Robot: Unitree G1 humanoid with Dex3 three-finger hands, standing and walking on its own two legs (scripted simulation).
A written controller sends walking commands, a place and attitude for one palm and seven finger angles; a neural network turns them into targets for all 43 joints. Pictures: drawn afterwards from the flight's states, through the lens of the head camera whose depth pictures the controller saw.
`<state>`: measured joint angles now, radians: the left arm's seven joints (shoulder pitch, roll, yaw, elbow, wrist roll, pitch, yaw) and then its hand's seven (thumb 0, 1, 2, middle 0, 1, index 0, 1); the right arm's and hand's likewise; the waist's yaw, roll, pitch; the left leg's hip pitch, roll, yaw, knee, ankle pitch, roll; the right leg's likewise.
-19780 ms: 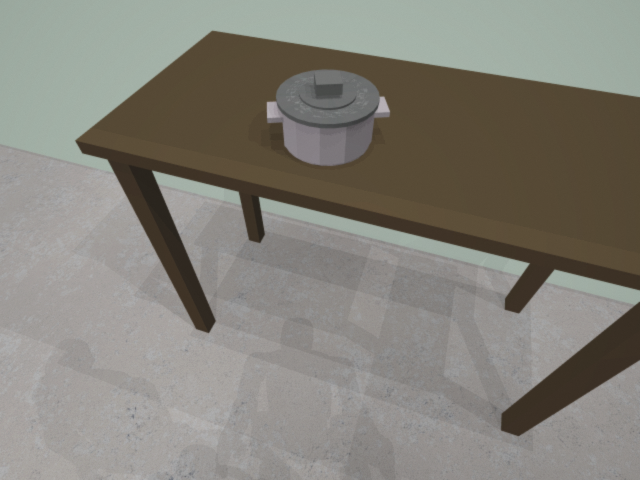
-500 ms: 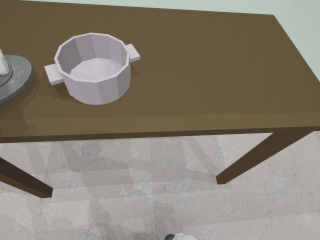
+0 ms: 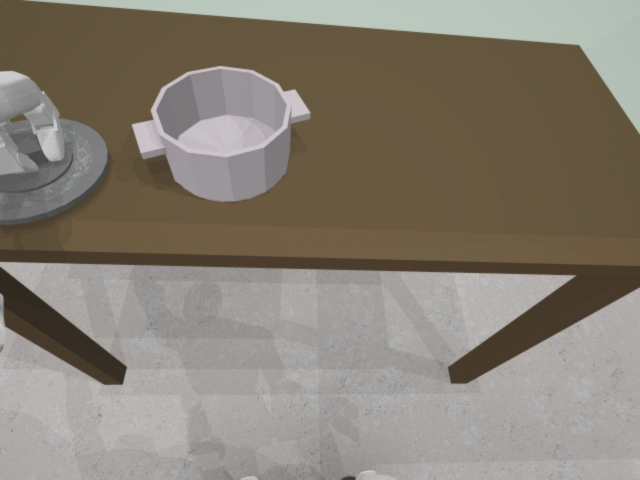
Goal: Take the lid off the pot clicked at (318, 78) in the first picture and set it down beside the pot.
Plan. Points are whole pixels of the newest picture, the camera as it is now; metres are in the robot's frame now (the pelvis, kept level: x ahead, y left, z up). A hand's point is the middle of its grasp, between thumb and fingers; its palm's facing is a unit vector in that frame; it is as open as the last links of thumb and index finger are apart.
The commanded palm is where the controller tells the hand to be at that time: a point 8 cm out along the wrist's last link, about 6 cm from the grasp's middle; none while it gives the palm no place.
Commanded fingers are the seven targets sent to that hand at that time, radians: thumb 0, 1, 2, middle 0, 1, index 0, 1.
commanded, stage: open the fingers wide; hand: left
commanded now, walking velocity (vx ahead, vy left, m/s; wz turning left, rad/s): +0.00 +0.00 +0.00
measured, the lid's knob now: (20, 151) +0.51 +0.33 +0.10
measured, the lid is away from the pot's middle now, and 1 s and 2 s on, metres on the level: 0.24 0.24 0.24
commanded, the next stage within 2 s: raise the empty hand in 0.78 s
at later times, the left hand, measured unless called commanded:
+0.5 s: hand (20, 135) +0.49 +0.31 +0.13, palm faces -0.41 -0.10 -0.91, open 9.4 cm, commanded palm +0.52 +0.31 +0.19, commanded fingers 0.00 -0.03 0.69 -0.37 -0.82 -0.37 -0.82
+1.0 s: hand (6, 136) +0.49 +0.32 +0.14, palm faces -0.41 -0.09 -0.91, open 11.0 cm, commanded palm +0.52 +0.31 +0.20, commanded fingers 0.00 -0.06 0.74 -0.39 -0.78 -0.39 -0.78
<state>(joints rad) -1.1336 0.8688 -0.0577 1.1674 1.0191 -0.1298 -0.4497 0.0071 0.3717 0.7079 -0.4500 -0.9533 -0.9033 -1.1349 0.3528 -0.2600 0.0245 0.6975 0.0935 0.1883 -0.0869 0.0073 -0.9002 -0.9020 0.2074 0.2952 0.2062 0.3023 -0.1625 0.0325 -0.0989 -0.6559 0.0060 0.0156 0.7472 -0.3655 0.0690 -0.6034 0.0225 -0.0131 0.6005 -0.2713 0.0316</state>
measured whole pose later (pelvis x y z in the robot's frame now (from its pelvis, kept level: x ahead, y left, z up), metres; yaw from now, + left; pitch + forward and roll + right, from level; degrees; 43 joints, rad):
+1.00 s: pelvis +0.00 +0.01 +0.00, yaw -1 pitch +16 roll -4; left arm -1.18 0.88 -0.08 1.16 1.02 -0.13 -0.45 0.00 -0.05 0.74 -0.40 -0.79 -0.40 -0.79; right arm 0.35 -0.27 0.02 0.69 0.10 0.21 -0.09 0.01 -0.90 -0.90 0.21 0.30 0.21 0.30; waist -0.16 0.02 -0.10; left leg -0.66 0.00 0.03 0.75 -0.37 0.08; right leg -0.62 0.02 0.00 0.60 -0.27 0.03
